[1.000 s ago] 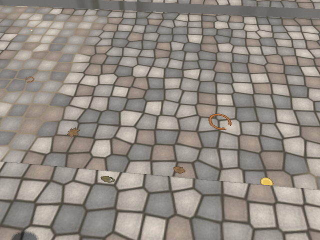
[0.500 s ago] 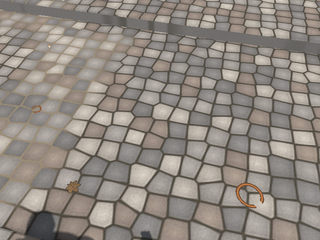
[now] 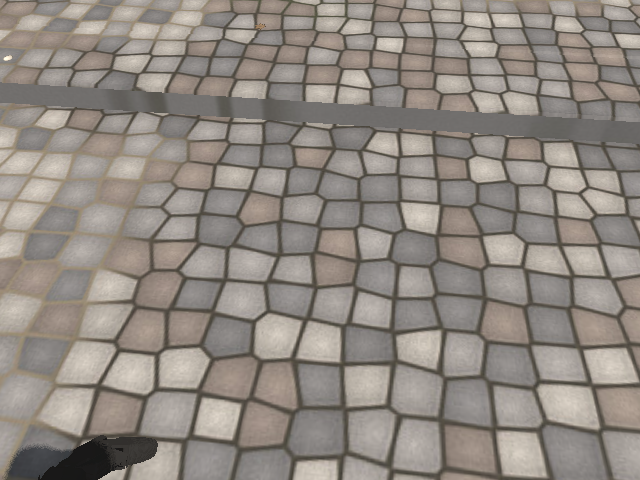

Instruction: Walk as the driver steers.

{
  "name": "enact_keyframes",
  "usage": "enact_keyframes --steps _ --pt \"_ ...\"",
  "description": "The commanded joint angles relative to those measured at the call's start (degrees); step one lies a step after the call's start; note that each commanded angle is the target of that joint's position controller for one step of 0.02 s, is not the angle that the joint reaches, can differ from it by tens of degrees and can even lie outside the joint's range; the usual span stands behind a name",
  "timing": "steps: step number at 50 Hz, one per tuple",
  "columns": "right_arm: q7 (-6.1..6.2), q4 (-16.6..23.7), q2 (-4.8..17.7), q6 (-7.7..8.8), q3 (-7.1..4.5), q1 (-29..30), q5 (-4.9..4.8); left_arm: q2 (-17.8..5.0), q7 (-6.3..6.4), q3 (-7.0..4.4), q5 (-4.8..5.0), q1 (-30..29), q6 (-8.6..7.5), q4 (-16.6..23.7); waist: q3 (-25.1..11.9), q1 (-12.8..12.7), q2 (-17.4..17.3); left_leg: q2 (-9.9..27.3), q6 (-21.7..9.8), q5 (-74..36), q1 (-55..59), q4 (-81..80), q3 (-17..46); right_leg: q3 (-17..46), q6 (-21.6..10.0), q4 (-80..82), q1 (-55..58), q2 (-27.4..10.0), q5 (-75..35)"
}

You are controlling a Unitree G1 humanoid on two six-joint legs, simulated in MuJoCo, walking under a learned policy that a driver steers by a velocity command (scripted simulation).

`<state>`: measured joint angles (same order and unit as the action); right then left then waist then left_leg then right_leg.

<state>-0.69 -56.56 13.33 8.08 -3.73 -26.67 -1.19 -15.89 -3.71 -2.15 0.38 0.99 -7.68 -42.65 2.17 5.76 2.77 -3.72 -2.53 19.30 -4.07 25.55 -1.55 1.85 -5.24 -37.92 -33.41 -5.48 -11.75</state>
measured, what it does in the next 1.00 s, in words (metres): goes down, turning right: right foot 0.10 m lower, then left foot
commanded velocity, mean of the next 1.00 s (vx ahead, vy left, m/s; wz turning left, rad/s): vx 0.51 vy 0.00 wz -0.60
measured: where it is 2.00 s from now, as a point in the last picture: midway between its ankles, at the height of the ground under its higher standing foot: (323, 278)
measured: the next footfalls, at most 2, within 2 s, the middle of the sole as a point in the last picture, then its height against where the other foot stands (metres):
right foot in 0.16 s outside the picture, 0.10 m lower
left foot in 0.52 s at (315, 412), level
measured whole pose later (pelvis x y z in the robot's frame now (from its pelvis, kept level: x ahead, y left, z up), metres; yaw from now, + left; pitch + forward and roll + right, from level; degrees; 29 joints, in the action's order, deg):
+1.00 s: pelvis +0.54 -0.11 -0.10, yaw -39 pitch +1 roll +2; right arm -0.7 -47.1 17.6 -0.2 -3.4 -10.8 -0.8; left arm -13.6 0.2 -1.5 -2.3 7.7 1.6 -36.7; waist 1.0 2.8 -2.4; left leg 3.4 2.4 24.8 -25.1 44.8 -3.0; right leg -0.9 -2.0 -31.5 -19.6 -1.6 13.2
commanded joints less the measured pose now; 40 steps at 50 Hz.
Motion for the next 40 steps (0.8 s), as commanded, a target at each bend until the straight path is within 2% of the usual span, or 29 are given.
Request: enact_keyframes --steps 1,2,5,6,7,8,9,10,11,12,13,14,15,17,19,20,22,24,25,26,27,28,29,30,31,33,35,38,40 --pt "1.45 4.1 7.5 2.04 -1.53 7.6 -0.25 -2.4 -0.77 -0.52 0.6 3.3 -0.33 -0.1 2.4 -6.1 -6.3 9.7 -5.8 -0.1 -20.0 -8.5 4.6 -3.3 0.0 4.6 19.5 2.3 -14.5" --pt "1.45 3.4 6.7 1.85 -1.35 6.4 -0.69 -2.5 -0.87 -0.33 0.34 2.0 -0.22 0.0 3.3 -5.6 -5.7 10.6 -5.5 -0.4 -16.4 -6.5 3.3 -3.2 -0.4 5.8 17.0 2.0 -13.6" --pt "1.65 2.5 6.3 0.56 -0.89 5.7 0.24 -3.2 -1.51 -0.65 1.01 2.1 0.21 -0.8 5.4 -5.7 -4.0 12.8 -3.7 -9.6 -1.0 3.8 0.2 -3.0 -1.1 10.6 6.8 1.1 -7.7" --pt "1.6 2.9 7.0 0.14 -1.0 8.7 0.96 -3.9 -1.46 -1.19 1.22 9.3 0.59 -2.7 2.6 -9.0 -5.0 13.2 -3.2 -18.0 0.9 12.0 -1.1 -2.8 -2.4 11.5 10.2 0.5 -7.4" --pt "1.36 3.5 7.2 -0.22 -1.0 13.7 1.38 -4.7 -0.94 -2.24 1.41 22.9 1.35 -6.9 -2.4 -15.6 -5.4 12.8 -2.8 -26.7 -2.9 25.7 -3.5 -2.7 -4.6 11.5 21.8 0.0 -8.7" --pt "0.93 5.1 7.4 -0.07 -0.95 18.7 1.16 -6.2 -0.22 -3.87 0.66 38.9 2.53 -12.1 -7.7 -24.1 2.3 7.6 -2.3 -25.8 -14.1 54.3 -7.5 -3.1 -8.2 12.5 39.8 0.6 -10.7" --pt "-0.14 8.9 0.8 1.46 0.29 19.6 2.49 -6.2 -0.74 -3.56 -0.85 42.4 2.89 -15.2 -2.2 -21.1 20.8 0.7 -2.2 8.9 -36.2 75.0 -5.9 0.1 -6.6 6.2 47.1 2.4 -8.8" --pt "-1.1 13.2 0.3 3.62 1.27 11.1 1.04 -5.6 -0.67 -1.88 -0.93 32.7 2.1 -9.9 -3.9 -9.4 23.9 2.7 -5.1 7.8 -46.6 65.8 5.4 16.5 -10.6 5.3 49.3 0.4 -2.2" --pt "-1.23 12.9 2.4 4.51 1.23 10.7 0.4 -4.1 -0.6 -2.45 -0.45 28.5 2.44 -6.8 -6.6 -8.3 16.2 3.3 -4.9 8.0 -49.6 64.8 7.1 24.8 -15.3 9.1 49.8 -2.6 9.8" --pt "-1.02 15.7 3.6 4.49 1.0 11.3 -2.09 -12.0 0.73 -4.82 -1.23 22.7 2.27 -5.9 -8.1 -4.1 12.0 5.4 -2.3 4.4 -54.6 57.8 9.8 46.3 -20.8 21.2 45.3 -13.3 37.2" --pt "0.54 14.7 6.9 3.41 -0.01 16.7 -1.96 -8.1 1.09 -3.79 -1.46 17.8 1.53 -3.4 -5.2 -4.6 -3.1 8.6 -0.6 1.8 -50.6 53.7 11.4 54.0 -20.0 24.9 34.7 -14.4 47.8" --pt "1.44 14.8 6.7 2.05 -0.01 17.8 -1.71 -6.8 1.5 -3.03 -2.1 14.8 0.71 -2.5 -1.3 -2.6 -5.4 9.6 1.4 0.3 -49.7 51.0 13.3 55.5 -20.2 24.0 26.3 -14.5 46.2" --pt "2.17 14.4 6.2 0.72 0.3 19.2 0.02 -6.2 2.0 -2.64 -1.8 14.3 0.03 -2.0 1.6 -2.2 -8.2 10.0 3.3 1.0 -47.6 47.8 13.3 51.4 -18.9 23.0 19.9 -11.7 37.3" --pt "2.61 16.4 7.7 0.35 0.15 24.6 2.62 -6.5 4.19 -2.7 -1.0 15.3 0.3 -2.1 4.3 -2.3 -6.0 9.2 5.3 -3.8 -40.8 33.4 11.4 36.0 -14.9 22.3 11.6 -4.3 13.7" --pt "1.56 18.4 4.6 1.17 1.18 31.1 4.18 -6.1 5.75 -2.93 0.41 18.3 1.63 -2.8 3.2 -5.9 -2.5 3.9 4.7 -20.0 -24.4 15.1 4.4 20.0 -8.7 19.9 2.4 5.7 1.0" --pt "0.97 19.5 3.1 1.34 1.26 32.4 3.65 -5.8 5.91 -3.06 0.63 21.4 2.36 -3.7 0.9 -7.8 -1.8 0.6 4.6 -29.5 -16.7 10.8 1.7 17.9 -6.1 18.6 0.5 7.8 2.3" --pt "0.85 21.4 3.1 0.3 0.45 31.7 1.98 -5.2 5.94 -3.23 1.29 24.9 3.77 -4.9 -3.1 -8.1 -1.2 -3.3 5.1 -32.0 -10.3 4.3 2.5 19.9 -3.1 13.8 5.4 9.4 6.2" --pt "1.61 22.6 4.8 -0.51 -0.56 28.6 1.09 -4.3 6.12 -3.45 1.93 23.6 4.78 -4.2 -5.5 -5.0 0.9 -3.4 4.1 -31.3 -5.8 -1.8 4.6 21.5 0.1 5.2 11.4 10.9 4.6" --pt "2.07 21.6 6.0 -0.64 -1.18 22.6 1.46 -4.1 6.34 -3.62 2.01 20.9 5.12 -2.6 -8.9 -1.3 1.5 -1.6 3.4 -35.7 0.8 -3.8 4.9 19.6 2.8 -2.9 12.1 12.6 2.4" --pt "2.44 19.6 8.5 -0.87 -1.65 11.9 2.31 -1.7 6.15 -3.04 1.11 19.3 5.29 -0.2 -17.1 2.3 -0.1 8.1 0.3 -44.9 14.9 1.8 11.2 16.0 5.4 -18.4 7.4 13.9 14.8" --pt "2.25 19.4 10.4 -1.71 -0.92 7.5 3.55 4.0 6.07 -1.38 -0.92 27.4 5.81 0.9 -26.4 -1.5 -14.7 24.7 -5.5 -77.3 27.0 8.7 27.3 10.8 6.8 -37.6 -0.8 18.1 58.9" --pt "1.02 20.1 10.0 -2.24 -0.57 7.7 3.85 -1.2 5.37 -1.54 0.99 37.9 6.12 2.4 -35.3 -5.8 -22.7 35.3 -14.0 -66.6 29.3 7.0 42.6 13.5 7.8 -50.2 -3.6 13.2 57.9" --pt "1.04 21.6 9.6 -3.01 -1.07 15.2 2.3 -3.9 5.16 -1.76 2.21 34.4 7.37 3.0 -30.3 -6.4 -19.5 33.6 -16.5 -40.3 24.2 2.3 42.5 9.1 9.3 -55.4 -10.1 8.4 49.3" --pt "1.93 22.6 4.8 -4.02 -0.05 19.1 1.99 -6.0 5.42 -2.59 1.81 26.5 8.57 4.1 -21.1 -4.8 -11.9 27.1 -13.4 -24.1 14.3 -2.2 32.7 5.0 9.8 -51.7 -12.5 5.7 42.3" --pt "2.59 22.7 3.7 -4.97 0.75 22.1 2.33 -7.6 5.74 -3.6 1.5 22.2 9.79 4.9 -14.6 -5.7 -7.8 22.9 -10.9 -18.3 3.8 -5.3 25.6 3.4 10.0 -49.5 -9.9 4.1 38.3" --pt "2.56 21.1 5.9 -5.47 -0.03 25.5 3.01 -5.0 5.72 -3.56 1.12 20.2 11.12 6.7 -5.9 -8.4 -7.4 18.4 -9.1 -20.4 -12.2 -9.0 15.0 1.7 9.4 -39.3 -2.8 1.9 37.7" --pt "2.33 19.5 8.2 -4.92 -1.16 24.8 2.93 -1.8 5.77 -2.78 1.09 18.4 10.61 8.4 -5.9 -8.1 -8.9 18.0 -10.1 -29.2 -13.6 -10.6 8.8 -0.5 9.0 -30.3 0.0 1.3 36.2" --pt "2.41 18.7 10.7 -5.19 -2.25 25.5 2.32 -3.5 4.96 -2.92 0.97 16.7 10.13 9.0 -11.2 -8.2 -8.2 21.8 -11.3 -30.8 -10.3 -10.8 6.0 -0.3 7.7 -20.2 4.7 -0.7 28.6" --pt "2.04 18.3 11.5 -5.77 -2.48 26.2 1.44 -4.7 4.13 -3.07 0.82 15.9 10.47 8.9 -11.3 -8.3 -9.2 21.0 -10.3 -25.2 -12.5 -11.0 3.1 -1.6 6.4 -13.1 10.8 0.6 25.9"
